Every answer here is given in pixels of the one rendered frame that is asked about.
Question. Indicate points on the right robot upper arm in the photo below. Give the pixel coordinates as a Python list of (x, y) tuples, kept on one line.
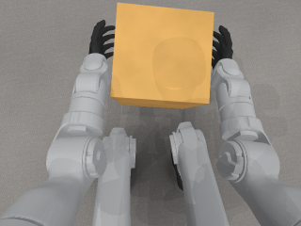
[(252, 168)]

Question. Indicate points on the left robot hand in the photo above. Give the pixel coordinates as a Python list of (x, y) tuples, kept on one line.
[(97, 45)]

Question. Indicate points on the carton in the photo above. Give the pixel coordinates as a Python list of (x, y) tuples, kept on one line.
[(162, 56)]

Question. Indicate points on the left robot thigh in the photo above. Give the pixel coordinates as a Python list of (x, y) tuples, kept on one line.
[(112, 205)]

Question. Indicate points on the right robot hand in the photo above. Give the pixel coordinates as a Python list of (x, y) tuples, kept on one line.
[(223, 46)]

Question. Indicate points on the right robot thigh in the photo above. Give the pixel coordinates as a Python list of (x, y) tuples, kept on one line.
[(202, 200)]

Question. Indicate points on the left robot upper arm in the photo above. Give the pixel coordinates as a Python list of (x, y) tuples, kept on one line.
[(73, 163)]

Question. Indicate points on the robot thigh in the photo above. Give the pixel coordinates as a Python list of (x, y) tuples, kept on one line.
[(202, 200), (112, 205)]

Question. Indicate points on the robot right forearm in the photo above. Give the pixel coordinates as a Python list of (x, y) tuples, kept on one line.
[(235, 105)]

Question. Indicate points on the robot left forearm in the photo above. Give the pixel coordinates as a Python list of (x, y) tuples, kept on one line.
[(85, 114)]

